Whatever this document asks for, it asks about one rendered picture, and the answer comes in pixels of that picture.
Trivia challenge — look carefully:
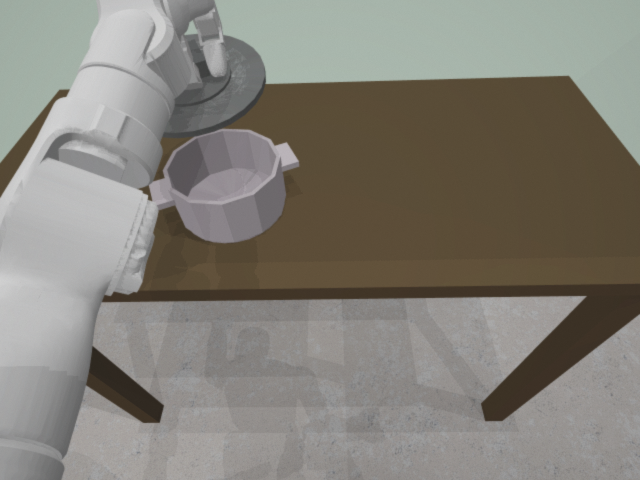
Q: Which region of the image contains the left robot hand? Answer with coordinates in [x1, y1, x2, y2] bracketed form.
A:
[181, 0, 227, 90]

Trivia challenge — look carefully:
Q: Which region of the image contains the knob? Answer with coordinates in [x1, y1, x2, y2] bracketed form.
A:
[187, 39, 210, 78]

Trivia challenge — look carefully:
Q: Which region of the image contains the left robot upper arm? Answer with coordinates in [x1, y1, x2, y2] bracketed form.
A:
[0, 157, 159, 480]

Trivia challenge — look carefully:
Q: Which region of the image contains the left robot forearm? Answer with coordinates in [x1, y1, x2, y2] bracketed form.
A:
[0, 0, 191, 250]

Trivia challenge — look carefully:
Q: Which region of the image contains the pot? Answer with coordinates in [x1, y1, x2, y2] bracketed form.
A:
[149, 129, 299, 243]

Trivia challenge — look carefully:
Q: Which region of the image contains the lid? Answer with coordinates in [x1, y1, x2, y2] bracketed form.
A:
[162, 34, 266, 138]

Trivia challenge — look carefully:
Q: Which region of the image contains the table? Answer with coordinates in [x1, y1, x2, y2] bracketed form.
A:
[0, 76, 640, 423]

